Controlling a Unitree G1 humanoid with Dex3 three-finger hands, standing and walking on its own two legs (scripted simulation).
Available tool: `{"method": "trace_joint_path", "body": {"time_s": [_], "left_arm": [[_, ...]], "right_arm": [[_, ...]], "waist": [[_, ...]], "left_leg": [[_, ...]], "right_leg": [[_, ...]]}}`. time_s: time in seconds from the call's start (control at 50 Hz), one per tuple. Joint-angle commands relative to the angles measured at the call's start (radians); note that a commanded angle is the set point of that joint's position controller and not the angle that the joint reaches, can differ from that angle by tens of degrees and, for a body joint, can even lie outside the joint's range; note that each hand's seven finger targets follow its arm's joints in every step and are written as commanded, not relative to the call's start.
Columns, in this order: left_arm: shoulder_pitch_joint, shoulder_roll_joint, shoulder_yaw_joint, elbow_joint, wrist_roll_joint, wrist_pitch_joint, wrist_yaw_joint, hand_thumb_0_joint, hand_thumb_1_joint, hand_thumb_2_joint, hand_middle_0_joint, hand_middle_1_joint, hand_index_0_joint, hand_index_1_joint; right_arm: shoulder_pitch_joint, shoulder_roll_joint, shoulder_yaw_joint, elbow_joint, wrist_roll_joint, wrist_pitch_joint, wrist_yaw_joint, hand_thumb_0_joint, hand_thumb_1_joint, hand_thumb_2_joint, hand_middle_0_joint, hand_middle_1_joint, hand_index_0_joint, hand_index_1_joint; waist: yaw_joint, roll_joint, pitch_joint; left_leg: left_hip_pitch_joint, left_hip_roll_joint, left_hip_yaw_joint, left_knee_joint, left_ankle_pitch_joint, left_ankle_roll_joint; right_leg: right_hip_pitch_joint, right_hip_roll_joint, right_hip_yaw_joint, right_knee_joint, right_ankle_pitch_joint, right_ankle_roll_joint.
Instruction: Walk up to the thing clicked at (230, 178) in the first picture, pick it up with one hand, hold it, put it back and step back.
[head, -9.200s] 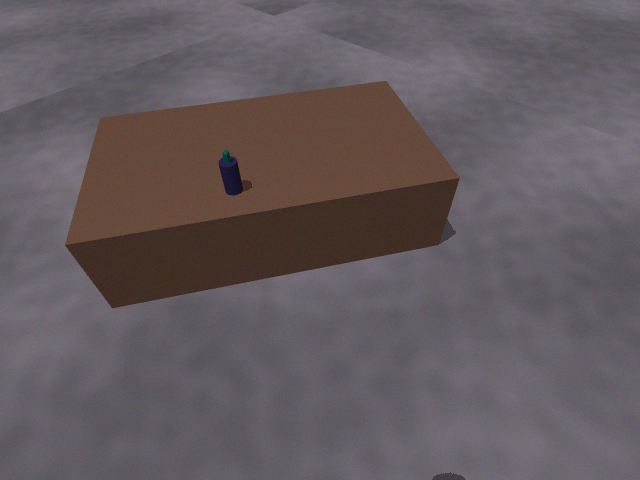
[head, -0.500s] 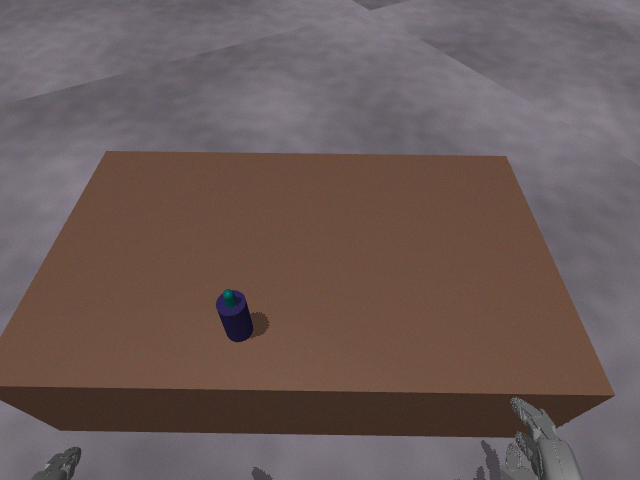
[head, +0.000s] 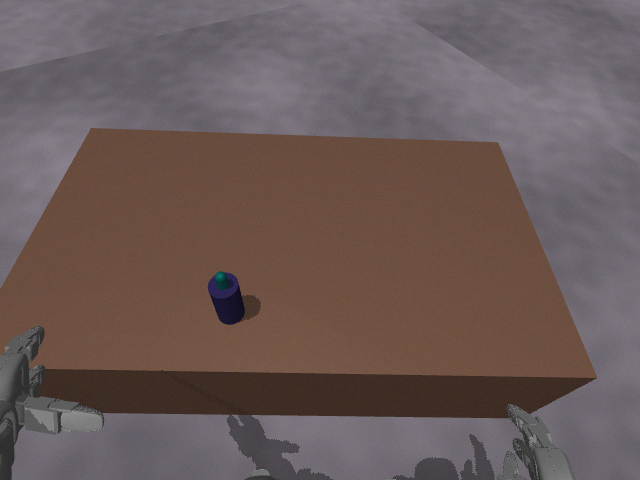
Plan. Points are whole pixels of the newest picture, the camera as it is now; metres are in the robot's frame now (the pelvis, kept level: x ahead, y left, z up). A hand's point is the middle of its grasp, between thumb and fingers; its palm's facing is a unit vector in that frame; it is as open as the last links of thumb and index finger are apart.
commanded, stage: go down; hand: left
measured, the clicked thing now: (226, 294) +0.53 +0.18 -0.27
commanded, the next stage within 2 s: none
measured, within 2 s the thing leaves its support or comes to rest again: neither
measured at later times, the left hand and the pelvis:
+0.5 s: hand (47, 342) +0.32 +0.35 -0.02, palm faces +0.17 -0.97 -0.17, open 17.5 cm; pelvis -0.01 +0.00 +0.00, yaw -1 degrees
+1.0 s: hand (45, 287) +0.39 +0.37 +0.00, palm faces +0.17 -0.98 -0.10, open 17.3 cm; pelvis +0.00 +0.01 -0.01, yaw -3 degrees
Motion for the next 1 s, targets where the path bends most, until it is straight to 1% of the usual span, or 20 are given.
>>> {"method": "trace_joint_path", "body": {"time_s": [0.0, 0.02, 0.06, 0.08, 0.14, 0.18, 0.2, 0.24, 0.3, 0.4, 0.44, 0.48, 0.52, 0.54, 0.6, 0.7, 0.76, 0.86, 0.9, 0.98], "left_arm": [[-0.186, 0.331, 0.151, 0.005, -0.009, -0.094, -0.065, 0.0, -0.482, 0.062, -0.069, -0.048, -0.055, -0.055], [-0.187, 0.349, 0.175, 0.044, -0.014, -0.108, -0.083, 0.0, -0.49, 0.06, -0.069, -0.045, -0.055, -0.053], [-0.221, 0.349, 0.172, 0.119, -0.013, -0.148, -0.126, 0.0, -0.516, 0.037, -0.069, -0.044, -0.062, -0.045], [-0.228, 0.362, 0.192, 0.148, -0.012, -0.173, -0.142, 0.0, -0.535, 0.036, -0.072, -0.045, -0.063, -0.048], [-0.27, 0.343, 0.167, 0.17, -0.011, -0.236, -0.186, 0.0, -0.543, 0.036, -0.071, -0.036, -0.059, -0.043], [-0.219, 0.327, 0.171, 0.265, -0.011, -0.26, -0.205, 0.0, -0.551, 0.028, -0.071, -0.023, -0.057, -0.032], [-0.278, 0.356, 0.182, 0.198, -0.016, -0.284, -0.208, 0.0, -0.582, 0.022, -0.073, -0.024, -0.06, -0.033], [-0.298, 0.374, 0.193, 0.244, -0.008, -0.314, -0.21, 0.0, -0.596, 0.023, -0.073, -0.025, -0.059, -0.035], [-0.393, 0.43, 0.223, 0.197, -0.001, -0.375, -0.195, 0.0, -0.576, 0.045, -0.072, -0.027, -0.057, -0.039], [-0.597, 0.535, 0.269, 0.17, 0.007, -0.457, -0.181, 0.0, -0.532, 0.065, -0.067, -0.025, -0.049, -0.039], [-0.645, 0.511, 0.258, 0.259, 0.003, -0.476, -0.192, 0.0, -0.517, 0.079, -0.065, -0.026, -0.044, -0.044], [-0.649, 0.511, 0.252, 0.354, 0.002, -0.489, -0.213, 0.0, -0.501, 0.079, -0.068, -0.024, -0.048, -0.041], [-0.616, 0.472, 0.212, 0.48, 0.004, -0.488, -0.243, 0.0, -0.513, 0.069, -0.067, -0.026, -0.053, -0.037], [-0.652, 0.506, 0.227, 0.44, 0.002, -0.498, -0.252, 0.0, -0.509, 0.069, -0.072, -0.025, -0.054, -0.04], [-0.641, 0.54, 0.243, 0.554, -0.002, -0.504, -0.268, 0.0, -0.514, 0.059, -0.067, -0.02, -0.055, -0.03], [-0.724, 0.613, 0.296, 0.547, -0.019, -0.563, -0.28, 0.0, -0.549, 0.056, -0.068, -0.034, -0.06, -0.04], [-0.759, 0.672, 0.333, 0.51, -0.02, -0.597, -0.284, 0.0, -0.509, 0.066, -0.066, -0.025, -0.052, -0.037], [-0.778, 0.683, 0.347, 0.503, -0.024, -0.613, -0.296, 0.0, -0.508, 0.091, -0.07, -0.033, -0.044, -0.056], [-0.772, 0.673, 0.337, 0.514, -0.026, -0.612, -0.305, 0.0, -0.502, 0.084, -0.069, -0.026, -0.043, -0.048], [-0.735, 0.667, 0.344, 0.551, -0.029, -0.601, -0.307, 0.0, -0.509, 0.092, -0.069, -0.029, -0.042, -0.054]], "right_arm": [[0.062, -0.183, -0.087, -0.076, 0.003, -0.041, -0.004, 0.0, -0.891, -0.898, 0.2, 0.3, 0.2, 0.3], [0.053, -0.183, -0.081, -0.09, 0.005, -0.04, 0.001, 0.0, -0.892, -0.898, 0.2, 0.3, 0.2, 0.3], [0.07, -0.191, -0.091, -0.082, 0.001, -0.037, 0.012, 0.0, -0.9, -0.899, 0.2, 0.3, 0.2, 0.3], [0.075, -0.185, -0.086, -0.081, -0.001, -0.036, 0.018, 0.0, -0.902, -0.9, 0.2, 0.3, 0.2, 0.3], [0.099, -0.199, -0.105, -0.08, -0.007, -0.025, 0.031, 0.0, -0.897, -0.898, 0.2, 0.3, 0.2, 0.3], [0.097, -0.197, -0.1, -0.093, -0.007, -0.019, 0.042, 0.0, -0.9, -0.899, 0.2, 0.3, 0.2, 0.3], [0.107, -0.205, -0.109, -0.091, -0.008, -0.015, 0.045, 0.0, -0.899, -0.898, 0.2, 0.3, 0.2, 0.3], [0.111, -0.201, -0.105, -0.091, -0.01, -0.006, 0.05, 0.0, -0.903, -0.899, 0.2, 0.3, 0.2, 0.3], [0.127, -0.214, -0.117, -0.084, -0.015, 0.005, 0.048, 0.0, -0.89, -0.897, 0.2, 0.3, 0.2, 0.3], [0.142, -0.224, -0.113, -0.059, -0.023, 0.019, 0.036, 0.0, -0.884, -0.896, 0.2, 0.299, 0.2, 0.299], [0.143, -0.228, -0.109, -0.049, -0.024, 0.023, 0.034, 0.0, -0.881, -0.896, 0.2, 0.299, 0.2, 0.299], [0.147, -0.228, -0.101, -0.035, -0.029, 0.03, 0.035, 0.0, -0.874, -0.894, 0.2, 0.3, 0.2, 0.299], [0.164, -0.231, -0.097, -0.019, -0.033, 0.035, 0.04, 0.0, -0.868, -0.892, 0.2, 0.3, 0.2, 0.3], [0.161, -0.233, -0.097, -0.033, -0.035, 0.037, 0.041, 0.0, -0.868, -0.892, 0.2, 0.299, 0.2, 0.299], [0.157, -0.238, -0.081, -0.047, -0.033, 0.042, 0.048, 0.0, -0.863, -0.89, 0.2, 0.3, 0.2, 0.299], [0.165, -0.244, -0.074, -0.06, -0.033, 0.056, 0.057, 0.0, -0.863, -0.889, 0.2, 0.3, 0.199, 0.3], [0.17, -0.252, -0.076, -0.06, -0.037, 0.062, 0.056, 0.0, -0.864, -0.891, 0.2, 0.3, 0.199, 0.3], [0.186, -0.26, -0.076, -0.037, -0.045, 0.076, 0.055, 0.0, -0.873, -0.897, 0.2, 0.3, 0.199, 0.3], [0.192, -0.267, -0.081, -0.038, -0.046, 0.082, 0.056, 0.0, -0.874, -0.897, 0.2, 0.3, 0.199, 0.3], [0.208, -0.256, -0.07, -0.028, -0.047, 0.092, 0.057, 0.0, -0.871, -0.896, 0.2, 0.3, 0.199, 0.3]], "waist": [[0.019, 0.14, -0.259], [0.028, 0.13, -0.259], [0.027, 0.12, -0.254], [0.033, 0.113, -0.25], [0.038, 0.137, -0.266], [0.036, 0.094, -0.236], [0.045, 0.13, -0.263], [0.034, 0.124, -0.248], [0.035, 0.125, -0.287], [0.003, 0.153, -0.303], [-0.02, 0.139, -0.277], [-0.015, 0.173, -0.251], [-0.015, 0.176, -0.229], [-0.01, 0.171, -0.268], [-0.004, 0.141, -0.248], [-0.01, 0.093, -0.314], [-0.002, 0.129, -0.381], [-0.001, 0.215, -0.441], [-0.003, 0.243, -0.422], [0.002, 0.201, -0.43]], "left_leg": [[0.254, -0.017, -0.02, -0.165, 0.344, 0.007], [0.258, -0.015, -0.019, -0.166, 0.37, 0.007], [0.242, -0.01, -0.02, -0.155, 0.409, 0.009], [0.231, -0.007, -0.02, -0.155, 0.421, 0.007], [0.259, -0.004, -0.015, -0.154, 0.447, 0.008], [0.237, 0.002, -0.022, -0.158, 0.436, 0.009], [0.251, 0.0, -0.017, -0.156, 0.436, 0.006], [0.251, 0.009, -0.027, -0.157, 0.425, 0.005], [0.273, 0.004, -0.02, -0.16, 0.375, 0.005], [0.29, 0.001, -0.007, -0.15, 0.313, 0.011], [0.276, 0.002, -0.011, -0.155, 0.264, 0.013], [0.248, 0.001, -0.01, -0.153, 0.229, 0.009], [0.229, 0.007, -0.023, -0.161, 0.207, 0.004], [0.231, 0.003, -0.011, -0.15, 0.215, 0.008], [0.181, 0.0, -0.004, -0.132, 0.22, 0.013], [0.137, -0.001, 0.003, -0.089, 0.258, 0.023], [0.18, 0.0, 0.001, -0.079, 0.286, 0.021], [0.28, 0.009, -0.026, -0.062, 0.43, 0.002], [0.296, 0.014, -0.033, -0.067, 0.438, -0.005], [0.276, 0.013, -0.03, -0.047, 0.492, 0.002]], "right_leg": [[0.078, 0.016, 0.027, -0.138, 0.292, -0.02], [0.085, 0.018, 0.024, -0.137, 0.307, -0.022], [0.062, 0.02, 0.021, -0.123, 0.323, -0.023], [0.058, 0.022, 0.019, -0.114, 0.325, -0.026], [0.031, 0.022, 0.019, -0.109, 0.335, -0.03], [0.017, 0.026, 0.014, -0.105, 0.315, -0.03], [0.026, 0.024, 0.019, -0.102, 0.315, -0.031], [-0.019, 0.028, 0.017, -0.095, 0.286, -0.031], [-0.011, 0.025, 0.026, -0.101, 0.266, -0.031], [-0.035, 0.019, 0.046, -0.11, 0.25, -0.03], [-0.055, 0.019, 0.047, -0.116, 0.221, -0.031], [-0.084, 0.017, 0.047, -0.113, 0.194, -0.034], [-0.116, 0.021, 0.036, -0.105, 0.171, -0.036], [-0.093, 0.017, 0.04, -0.112, 0.187, -0.035], [-0.094, 0.017, 0.041, -0.115, 0.187, -0.035], [-0.071, 0.017, 0.049, -0.094, 0.222, -0.028], [-0.079, 0.02, 0.052, -0.08, 0.24, -0.03], [-0.136, 0.02, 0.037, -0.051, 0.288, -0.037], [-0.169, 0.023, 0.031, -0.05, 0.27, -0.041], [-0.141, 0.025, 0.029, -0.052, 0.316, -0.037]]}}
